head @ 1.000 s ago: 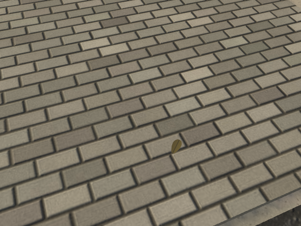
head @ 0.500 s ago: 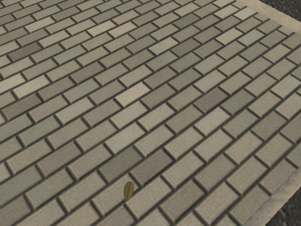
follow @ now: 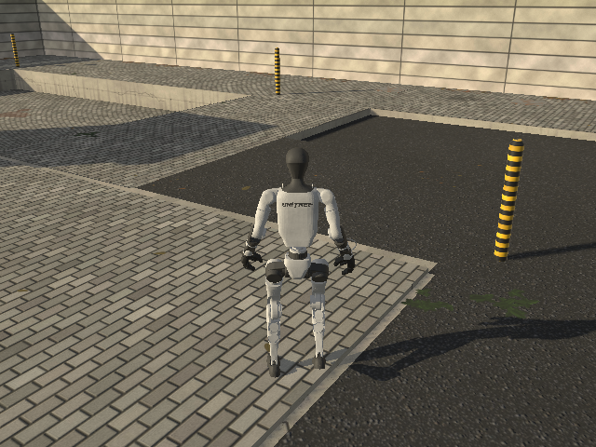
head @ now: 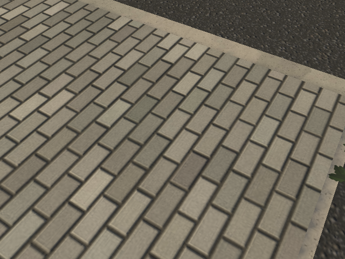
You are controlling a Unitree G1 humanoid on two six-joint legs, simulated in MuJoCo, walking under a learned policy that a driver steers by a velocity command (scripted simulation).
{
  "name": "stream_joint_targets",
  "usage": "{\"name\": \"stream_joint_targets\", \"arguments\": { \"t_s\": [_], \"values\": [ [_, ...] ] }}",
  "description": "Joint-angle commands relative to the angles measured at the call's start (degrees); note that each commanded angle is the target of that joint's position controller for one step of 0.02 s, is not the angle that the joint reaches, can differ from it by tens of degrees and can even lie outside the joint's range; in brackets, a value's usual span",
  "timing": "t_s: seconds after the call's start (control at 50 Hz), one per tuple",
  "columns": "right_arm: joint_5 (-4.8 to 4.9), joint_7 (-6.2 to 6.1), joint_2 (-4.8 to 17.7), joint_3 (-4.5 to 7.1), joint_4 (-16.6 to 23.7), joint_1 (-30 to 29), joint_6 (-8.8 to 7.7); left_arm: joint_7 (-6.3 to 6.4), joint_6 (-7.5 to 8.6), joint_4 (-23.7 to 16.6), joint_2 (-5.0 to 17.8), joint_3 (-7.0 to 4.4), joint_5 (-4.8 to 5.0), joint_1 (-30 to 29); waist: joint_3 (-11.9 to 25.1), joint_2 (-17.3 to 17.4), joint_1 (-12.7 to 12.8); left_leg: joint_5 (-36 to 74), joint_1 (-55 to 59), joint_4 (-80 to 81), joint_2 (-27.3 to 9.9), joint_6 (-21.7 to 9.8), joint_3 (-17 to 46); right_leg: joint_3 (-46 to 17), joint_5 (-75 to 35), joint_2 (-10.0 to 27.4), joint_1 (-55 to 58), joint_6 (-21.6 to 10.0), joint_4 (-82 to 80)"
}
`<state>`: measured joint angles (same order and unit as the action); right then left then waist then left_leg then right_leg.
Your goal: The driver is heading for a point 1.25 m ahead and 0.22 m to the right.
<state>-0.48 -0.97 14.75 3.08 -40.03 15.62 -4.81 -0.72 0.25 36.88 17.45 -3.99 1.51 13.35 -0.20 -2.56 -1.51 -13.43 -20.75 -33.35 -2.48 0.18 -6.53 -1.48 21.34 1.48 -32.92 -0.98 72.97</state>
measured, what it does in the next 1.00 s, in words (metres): climbs, turning right: right foot, then left foot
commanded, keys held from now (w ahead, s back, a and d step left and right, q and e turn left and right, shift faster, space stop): w+e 0.46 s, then w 0.54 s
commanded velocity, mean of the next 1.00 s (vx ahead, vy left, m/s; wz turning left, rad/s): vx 0.50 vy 0.00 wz -0.40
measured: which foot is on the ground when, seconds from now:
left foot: down 0.00-0.26, up 0.28-0.72, down 0.74-1.00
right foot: up 0.00-0.24, down 0.26-0.74, up 0.76-1.00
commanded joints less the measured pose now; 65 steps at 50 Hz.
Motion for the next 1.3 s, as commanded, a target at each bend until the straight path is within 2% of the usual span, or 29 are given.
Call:
{"name": "stream_joint_targets", "arguments": {
  "t_s": [0.02,0.1,0.18,0.22,0.24,0.26,0.28,0.3,0.32,0.34,0.36,0.38,0.46,0.52,0.64,0.7,0.74,0.76,0.78,0.8,0.84,0.88,0.94,1.08,1.18,1.22,1.26,1.28,1.3],
  "values": [
    [0.17,0.06,7.2,2.27,2.3,-3.6,-1.12,0.18,-0.67,-4.3,1.6,-0.44,-0.54,0.2,-2.4,10.0,1.9,-2.8,2.6,22.4,-13.0,-10.3,11.6,-0.8,-2.3,3.9,-3.8,0.6,-8.8],
    [0.83,0.00,11.6,3.91,1.4,-5.2,-1.08,-1.01,-0.27,-4.0,1.3,-0.17,-0.88,-2.5,0.9,7.8,2.1,1.9,4.5,23.0,-14.4,-9.7,4.3,1.0,-10.0,4.5,5.4,-0.1,-23.8],
    [2.11,0.77,13.3,4.73,-0.2,-3.0,-0.12,-1.64,-0.58,-5.3,2.8,-0.81,-0.51,-6.9,-1.7,7.0,0.1,-2.0,11.8,21.6,-16.5,-8.4,1.7,4.3,-8.1,3.5,4.8,-2.0,-31.9],
    [2.55,0.81,13.6,4.76,-0.9,-3.7,0.73,-1.66,-0.47,-4.1,3.6,-1.70,-0.79,-3.0,-1.0,5.6,2.8,3.8,11.5,14.1,-15.1,-6.9,-1.6,8.5,-8.2,0.1,12.3,-4.2,-37.3],
    [2.13,0.80,11.8,4.11,-1.2,-3.2,1.02,-1.36,-0.37,-1.6,6.0,-3.36,-0.74,4.4,2.4,3.4,5.9,13.2,9.2,2.0,-11.9,-5.5,-5.0,9.8,-8.1,-3.3,21.8,-5.8,-39.2],
    [0.76,0.53,8.9,2.99,0.3,-4.1,1.08,-0.70,-0.23,0.6,11.9,-5.68,-0.19,15.1,4.9,-5.8,10.4,9.1,-1.6,-19.7,-7.5,-1.9,-8.0,-3.6,-6.1,2.4,33.6,-10.0,-44.9],
    [-0.31,0.27,3.4,1.16,4.9,-3.5,-0.20,-0.62,0.98,-1.5,19.2,-6.20,-0.45,13.9,7.3,-19.7,5.4,-19.8,-25.7,-38.3,3.3,1.6,0.1,-39.3,7.6,14.7,44.9,-20.5,-56.2],
    [2.11,0.71,8.6,1.90,5.5,-7.7,-1.88,-1.33,2.76,-2.8,13.6,-4.54,-0.27,13.3,9.6,-10.2,8.0,-18.2,-32.7,-45.1,2.4,0.4,10.1,-46.7,12.6,18.2,46.3,-21.9,-62.3],
    [3.33,1.37,10.2,2.24,5.7,-9.2,-2.93,-1.39,3.76,-2.6,10.4,-3.32,-0.58,11.8,6.3,-7.6,6.9,-13.1,-35.1,-44.5,-0.3,-1.5,10.9,-40.4,7.9,18.1,44.1,-20.0,-60.6],
    [2.07,1.36,9.4,1.95,4.5,-8.4,-3.42,-1.31,3.97,-3.0,8.3,-2.63,-0.68,9.2,5.1,-3.1,5.1,-8.3,-31.5,-40.3,-2.5,-2.1,11.2,-33.1,0.8,15.7,39.0,-17.6,-58.5],
    [0.37,1.20,9.1,2.05,3.7,-8.3,-3.48,-1.01,3.63,-3.4,6.9,-2.09,-0.76,5.9,3.6,-1.1,3.3,-4.8,-27.2,-34.9,-3.9,-1.8,11.2,-26.8,-6.2,12.9,33.6,-15.7,-57.9],
    [-0.12,1.44,9.2,2.28,3.4,-8.2,-3.08,-0.66,3.46,-4.1,6.0,-1.59,-1.25,4.0,3.1,-1.4,1.9,-2.3,-23.3,-31.7,-4.4,-1.4,11.1,-23.1,-10.6,10.8,29.8,-14.7,-58.8],
    [-0.44,1.69,6.5,1.43,3.4,-12.5,-1.44,1.03,3.67,-2.5,7.5,-1.91,-0.88,5.7,1.9,0.6,1.9,6.2,-20.6,-19.3,-1.5,1.7,9.0,-16.1,-24.7,8.0,26.4,-14.3,-59.8],
    [0.20,2.46,3.7,0.07,3.9,-18.0,-1.41,1.73,3.51,-0.5,7.0,-1.70,-0.59,7.8,0.5,-1.8,4.1,16.4,-16.4,-5.6,0.4,2.4,7.8,-11.1,-24.1,5.7,24.6,-11.9,-59.9],
    [1.12,3.89,5.4,0.29,5.9,-24.2,-2.19,1.71,3.13,3.7,7.1,-1.79,-0.20,12.4,-3.1,-2.7,6.8,18.9,-15.1,4.6,0.9,-0.5,8.4,-14.0,-21.2,9.7,31.0,-10.7,-58.0],
    [0.96,3.91,7.2,1.24,4.9,-19.5,-2.46,2.02,2.29,4.3,8.1,-2.27,-0.61,11.1,-1.8,-4.4,4.2,12.4,-9.3,6.2,2.3,-3.0,6.7,-13.7,-34.5,10.3,34.8,-8.9,-52.9],
    [0.21,3.26,10.7,2.94,1.6,-5.9,-2.54,1.95,1.89,3.3,6.8,-1.58,-1.24,9.2,8.6,-3.4,-2.6,14.8,12.2,4.7,1.3,-6.7,6.6,-9.8,-45.6,5.6,29.9,-6.1,-36.2],
    [-0.53,3.00,14.1,3.59,0.5,3.5,-2.35,2.03,2.01,2.2,3.6,-0.36,-2.56,12.0,18.0,5.3,-4.3,15.9,31.4,1.7,-9.8,-11.7,21.1,-7.7,-26.6,0.1,16.0,-3.5,-18.0],
    [-0.14,3.64,15.2,3.96,-2.0,7.1,-2.00,1.67,2.91,2.9,-0.5,0.74,-0.56,20.2,23.8,22.8,-1.1,0.1,45.0,11.6,-19.7,-19.4,48.6,-8.0,11.4,-8.0,-2.2,0.0,-0.7],
    [1.62,3.55,10.2,2.71,-1.7,5.7,-1.83,1.53,3.40,3.3,5.1,-0.07,0.34,15.2,17.8,14.9,-3.3,-11.7,41.6,15.7,-18.4,-17.1,49.5,-10.9,10.5,-4.5,-8.6,-0.2,4.2],
    [0.82,2.97,7.8,1.61,-1.0,-1.4,-1.17,1.48,4.02,0.5,6.9,-0.49,-0.23,3.4,4.9,4.4,-2.2,-4.1,24.3,18.0,-14.4,-13.8,34.3,-6.0,0.7,0.7,-8.6,-0.4,0.6],
    [-0.31,2.85,6.3,0.97,-1.2,-3.6,-1.37,1.26,4.16,0.2,5.3,-0.65,-1.01,3.3,2.4,5.6,1.1,6.0,15.6,20.4,-10.8,-13.5,27.4,-5.2,-3.6,3.8,-3.8,-0.4,-4.9],
    [0.58,2.64,6.8,1.05,-2.6,-2.7,-1.96,1.24,3.46,0.6,2.7,-0.08,-1.11,4.1,1.8,7.2,2.2,13.1,12.4,23.2,-9.7,-14.7,21.7,-3.3,-4.4,5.0,-2.9,0.8,-10.7],
    [1.50,1.60,10.1,1.53,-5.4,2.6,-0.76,0.40,4.38,-2.7,0.2,1.21,-1.13,-9.7,-1.4,5.5,-2.3,18.2,13.1,25.0,-6.7,-11.9,12.0,0.1,-24.9,3.7,-2.3,1.9,-34.7],
    [1.75,1.34,11.1,1.64,-8.0,7.2,0.78,-1.21,5.06,-5.4,1.1,1.00,-0.45,-16.7,-3.3,6.0,-4.1,19.7,21.3,21.6,-10.6,-11.2,13.4,0.6,-22.9,1.8,-3.3,0.2,-42.2],
    [1.81,0.97,12.0,1.95,-8.5,7.0,1.45,-1.71,5.29,-5.5,2.2,0.56,-0.53,-15.6,-2.4,6.9,-2.4,25.8,24.2,18.2,-11.7,-10.1,13.6,1.0,-18.5,0.8,-0.5,-1.4,-44.1],
    [1.70,0.50,12.2,1.80,-8.0,4.6,2.08,-1.39,5.57,-2.2,5.5,-1.22,-1.69,-4.3,4.6,7.1,4.2,44.6,23.1,4.2,-7.7,-7.2,10.3,3.6,-22.2,-2.4,16.1,-4.3,-48.3],
    [0.81,0.37,9.9,0.81,-6.6,4.3,1.78,-0.82,5.75,-0.5,8.8,-2.11,-2.93,4.1,12.5,4.8,7.3,35.4,13.1,-9.0,-4.7,-4.6,9.4,-2.6,-37.0,4.8,33.7,-7.6,-44.9],
    [-0.44,0.83,3.3,-1.41,-5.7,11.0,0.77,-0.25,5.28,-0.3,13.3,-2.76,-4.14,8.2,21.6,-9.9,5.5,-5.9,-9.9,-32.0,4.8,0.2,6.8,-23.7,-55.4,22.0,57.1,-17.3,-42.0]
  ]
}}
